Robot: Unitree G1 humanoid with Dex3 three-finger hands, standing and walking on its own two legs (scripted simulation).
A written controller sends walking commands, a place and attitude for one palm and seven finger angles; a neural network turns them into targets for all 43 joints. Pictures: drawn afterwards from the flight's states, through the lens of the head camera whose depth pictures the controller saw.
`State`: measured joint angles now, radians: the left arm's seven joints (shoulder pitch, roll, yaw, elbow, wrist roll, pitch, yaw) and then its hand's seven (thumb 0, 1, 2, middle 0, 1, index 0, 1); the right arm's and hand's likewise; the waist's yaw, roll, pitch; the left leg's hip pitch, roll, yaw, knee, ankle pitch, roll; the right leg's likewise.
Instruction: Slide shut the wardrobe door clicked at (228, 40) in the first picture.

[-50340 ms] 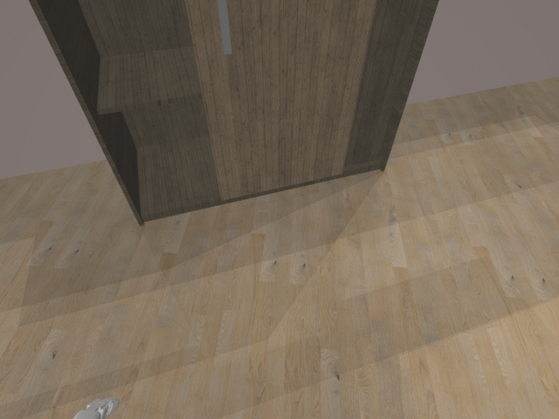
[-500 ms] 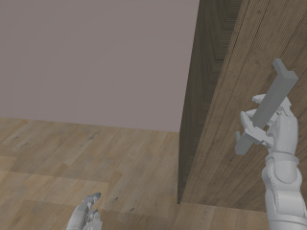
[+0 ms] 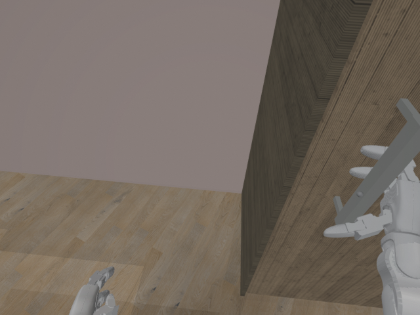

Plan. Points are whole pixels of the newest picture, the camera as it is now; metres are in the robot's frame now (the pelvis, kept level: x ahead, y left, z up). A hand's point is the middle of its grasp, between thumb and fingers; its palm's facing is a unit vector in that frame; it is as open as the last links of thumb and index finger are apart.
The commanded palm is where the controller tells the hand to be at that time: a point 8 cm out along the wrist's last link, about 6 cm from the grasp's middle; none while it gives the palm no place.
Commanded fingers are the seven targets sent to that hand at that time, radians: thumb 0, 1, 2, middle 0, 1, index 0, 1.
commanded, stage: slip the hand off the handle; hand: right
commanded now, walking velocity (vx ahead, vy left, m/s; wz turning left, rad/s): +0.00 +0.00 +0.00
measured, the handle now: (369, 174) +0.32 -0.26 +0.15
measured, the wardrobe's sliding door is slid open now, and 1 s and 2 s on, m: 0.00 0.00 0.00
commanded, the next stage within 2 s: draw the hand back to the body in 1.32 s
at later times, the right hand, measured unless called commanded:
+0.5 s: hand (395, 211) +0.26 -0.28 +0.14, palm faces +0.33 +0.92 -0.20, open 14.7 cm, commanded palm +0.23 -0.33 +0.15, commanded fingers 0.00 0.55 -0.20 0.25 1.15 0.25 1.15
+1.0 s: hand (413, 240) +0.21 -0.29 +0.13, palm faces +0.32 +0.92 -0.21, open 14.7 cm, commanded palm +0.16 -0.34 +0.15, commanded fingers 0.00 0.55 -0.20 0.25 1.15 0.25 1.15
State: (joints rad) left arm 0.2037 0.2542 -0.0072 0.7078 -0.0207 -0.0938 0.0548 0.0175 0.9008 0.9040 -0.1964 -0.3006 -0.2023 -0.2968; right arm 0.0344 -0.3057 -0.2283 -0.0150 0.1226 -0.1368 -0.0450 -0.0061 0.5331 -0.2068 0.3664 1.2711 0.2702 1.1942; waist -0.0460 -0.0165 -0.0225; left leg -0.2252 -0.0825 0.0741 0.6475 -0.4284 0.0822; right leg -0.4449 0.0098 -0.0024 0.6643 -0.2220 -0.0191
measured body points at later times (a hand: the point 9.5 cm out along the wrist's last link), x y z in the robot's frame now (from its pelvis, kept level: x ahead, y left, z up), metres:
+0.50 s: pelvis +0.01 -0.01 +0.00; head +0.01 +0.00 +0.45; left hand +0.19 +0.23 -0.09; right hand +0.23 -0.33 +0.15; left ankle -0.05 +0.06 -0.72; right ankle +0.08 -0.11 -0.72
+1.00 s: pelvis -0.01 -0.02 +0.00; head -0.01 -0.02 +0.45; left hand +0.16 +0.22 -0.08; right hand +0.19 -0.34 +0.14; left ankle -0.05 +0.06 -0.72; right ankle +0.08 -0.11 -0.72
